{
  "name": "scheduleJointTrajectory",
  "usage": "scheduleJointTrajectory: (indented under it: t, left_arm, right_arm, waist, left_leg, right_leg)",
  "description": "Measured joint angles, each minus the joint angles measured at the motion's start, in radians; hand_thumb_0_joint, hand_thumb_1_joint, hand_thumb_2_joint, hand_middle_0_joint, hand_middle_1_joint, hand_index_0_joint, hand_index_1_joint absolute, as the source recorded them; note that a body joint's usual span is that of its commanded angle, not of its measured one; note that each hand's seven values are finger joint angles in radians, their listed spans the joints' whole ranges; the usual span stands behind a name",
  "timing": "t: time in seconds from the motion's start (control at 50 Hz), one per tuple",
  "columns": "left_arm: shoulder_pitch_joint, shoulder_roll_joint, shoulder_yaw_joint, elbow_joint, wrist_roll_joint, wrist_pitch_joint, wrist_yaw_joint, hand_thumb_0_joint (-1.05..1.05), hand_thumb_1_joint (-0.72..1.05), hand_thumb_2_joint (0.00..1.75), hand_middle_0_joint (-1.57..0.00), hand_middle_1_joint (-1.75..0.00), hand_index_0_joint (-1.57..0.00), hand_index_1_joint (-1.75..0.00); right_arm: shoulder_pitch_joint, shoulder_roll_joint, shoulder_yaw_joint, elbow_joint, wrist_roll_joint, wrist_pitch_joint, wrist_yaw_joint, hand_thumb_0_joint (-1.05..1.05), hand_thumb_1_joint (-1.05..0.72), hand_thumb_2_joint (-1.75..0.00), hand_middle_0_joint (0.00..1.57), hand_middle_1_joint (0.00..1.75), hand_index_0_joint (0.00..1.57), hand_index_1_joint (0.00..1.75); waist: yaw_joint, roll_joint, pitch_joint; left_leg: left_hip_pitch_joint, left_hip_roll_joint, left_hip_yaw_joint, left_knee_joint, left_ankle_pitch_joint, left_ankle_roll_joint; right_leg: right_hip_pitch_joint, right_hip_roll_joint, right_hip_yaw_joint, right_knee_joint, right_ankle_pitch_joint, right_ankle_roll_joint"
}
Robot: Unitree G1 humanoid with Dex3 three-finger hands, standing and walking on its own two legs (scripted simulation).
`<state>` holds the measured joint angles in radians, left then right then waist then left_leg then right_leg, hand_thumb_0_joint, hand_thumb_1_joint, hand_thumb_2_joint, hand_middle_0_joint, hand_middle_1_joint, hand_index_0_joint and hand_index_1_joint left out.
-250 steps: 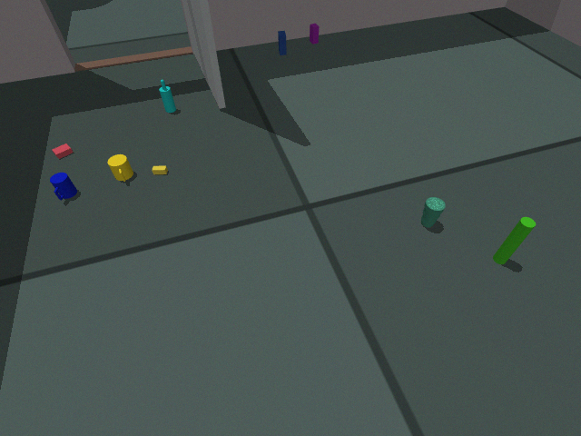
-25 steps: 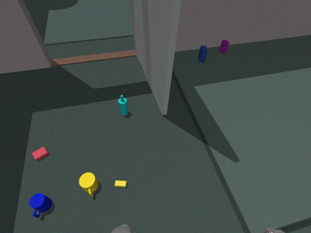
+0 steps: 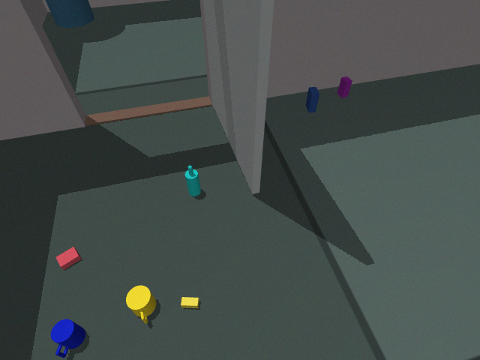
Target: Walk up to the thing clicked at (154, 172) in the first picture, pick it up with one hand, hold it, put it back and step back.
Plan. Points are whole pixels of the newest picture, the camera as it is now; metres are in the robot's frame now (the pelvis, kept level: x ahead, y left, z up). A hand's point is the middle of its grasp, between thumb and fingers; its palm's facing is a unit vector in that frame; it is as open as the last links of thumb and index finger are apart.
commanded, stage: walk up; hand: left
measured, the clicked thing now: (190, 302) +0.46 +0.22 -0.76
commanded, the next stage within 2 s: none
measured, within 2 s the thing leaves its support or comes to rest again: neither
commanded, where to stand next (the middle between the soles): +0.07 -0.03 m, yaw +0 degrees
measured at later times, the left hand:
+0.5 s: hand out of the picture +0.10 +0.26 -0.15, palm faces -0.02 -0.95 -0.32, open 7.4 cm
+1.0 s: hand out of the picture +0.08 +0.21 -0.15, palm faces -0.05 -0.90 -0.43, open 7.4 cm
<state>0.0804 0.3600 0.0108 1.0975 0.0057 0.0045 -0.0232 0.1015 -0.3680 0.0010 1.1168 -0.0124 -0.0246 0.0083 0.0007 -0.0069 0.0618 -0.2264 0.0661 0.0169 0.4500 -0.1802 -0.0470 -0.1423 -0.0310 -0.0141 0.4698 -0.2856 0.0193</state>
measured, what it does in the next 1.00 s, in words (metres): steps on the spot: right foot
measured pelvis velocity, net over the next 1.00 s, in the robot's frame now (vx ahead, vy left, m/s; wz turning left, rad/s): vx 0.03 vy -0.07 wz -0.03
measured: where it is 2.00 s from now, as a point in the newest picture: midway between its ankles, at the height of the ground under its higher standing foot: outside the picture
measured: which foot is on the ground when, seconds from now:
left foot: down 0.00-0.90, up 0.92-1.00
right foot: down 0.00-0.68, up 0.70-0.86, down 0.88-1.00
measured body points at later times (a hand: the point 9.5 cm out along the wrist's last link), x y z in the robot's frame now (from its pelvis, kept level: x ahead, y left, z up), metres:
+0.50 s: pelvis +0.01 +0.01 +0.01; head +0.02 +0.01 +0.45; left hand +0.10 +0.31 -0.13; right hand +0.09 -0.30 -0.12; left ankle +0.04 +0.15 -0.74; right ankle -0.02 -0.13 -0.74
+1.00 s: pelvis +0.03 -0.07 -0.01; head +0.07 -0.10 +0.43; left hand +0.09 +0.26 -0.12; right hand +0.06 -0.41 -0.15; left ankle +0.03 +0.11 -0.70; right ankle +0.08 -0.19 -0.74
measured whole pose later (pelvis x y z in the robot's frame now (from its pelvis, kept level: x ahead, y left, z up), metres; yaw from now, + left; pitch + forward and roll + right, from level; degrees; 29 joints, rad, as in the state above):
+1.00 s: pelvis +0.03 -0.07 -0.01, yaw -2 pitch -3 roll +1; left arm 0.20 0.36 0.06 1.03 0.04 0.00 -0.01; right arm 0.21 -0.45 -0.08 1.02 -0.02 0.07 0.00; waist 0.00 0.05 0.13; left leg -0.36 0.00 -0.13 0.92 -0.51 0.00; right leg -0.33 -0.05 -0.03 0.63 -0.25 0.00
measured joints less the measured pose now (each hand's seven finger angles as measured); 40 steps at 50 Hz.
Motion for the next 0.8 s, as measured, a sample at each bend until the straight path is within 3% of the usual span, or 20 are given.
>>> scheduleJointTrajectory:
  t: [0.22,0.64,0.68,0.72,0.8]
  left_arm:
    - [-0.020,-0.002,-0.001,0.014,0.002,0.011,-0.001,0.01,0.91,0.90,-0.21,-0.30,-0.20,-0.30]
    - [0.013,-0.006,0.005,0.040,0.007,0.013,0.000,0.01,0.91,0.90,-0.21,-0.30,-0.20,-0.30]
    - [0.028,0.002,0.017,0.020,0.020,0.021,-0.016,0.01,0.91,0.90,-0.21,-0.30,-0.20,-0.30]
    - [0.050,0.020,0.032,0.000,0.036,0.034,-0.031,0.01,0.91,0.90,-0.21,-0.30,-0.20,-0.30]
    - [0.084,0.062,0.059,-0.034,0.041,0.043,-0.051,0.01,0.91,0.90,-0.21,-0.30,-0.20,-0.30]
  right_arm:
    - [0.002,0.003,-0.002,0.017,-0.001,0.001,-0.005,0.01,-0.90,-0.90,0.20,0.30,0.21,0.30]
    - [-0.017,0.017,-0.005,0.015,-0.002,0.003,-0.003,0.01,-0.90,-0.90,0.20,0.30,0.21,0.30]
    - [-0.001,0.019,-0.017,-0.004,-0.004,-0.006,0.000,0.01,-0.90,-0.90,0.20,0.30,0.21,0.30]
    - [0.028,0.021,-0.035,-0.026,-0.009,-0.025,-0.001,0.01,-0.90,-0.90,0.20,0.30,0.21,0.30]
    - [0.102,0.004,-0.060,-0.056,-0.023,-0.040,-0.007,0.00,-0.90,-0.90,0.21,0.30,0.21,0.30]
  waist:
    - [-0.012,-0.010,0.000]
    - [0.001,0.001,-0.012]
    - [0.007,-0.011,-0.015]
    - [0.011,-0.030,-0.020]
    - [-0.004,-0.052,-0.005]
  left_leg:
    - [0.025,-0.002,0.009,-0.041,0.012,0.004]
    - [0.051,-0.005,0.012,-0.078,0.024,0.006]
    - [0.046,-0.010,0.021,-0.060,0.005,0.021]
    - [0.046,-0.013,0.039,-0.046,-0.013,0.029]
    - [0.061,-0.003,0.038,-0.039,-0.031,0.046]
  right_leg:
    - [0.026,-0.002,0.006,-0.052,0.021,0.005]
    - [0.055,-0.005,0.007,-0.094,0.037,0.008]
    - [0.025,-0.010,0.014,-0.027,-0.028,-0.014]
    - [-0.052,-0.017,0.019,0.147,-0.141,-0.033]
    - [-0.179,-0.033,0.028,0.343,-0.186,-0.049]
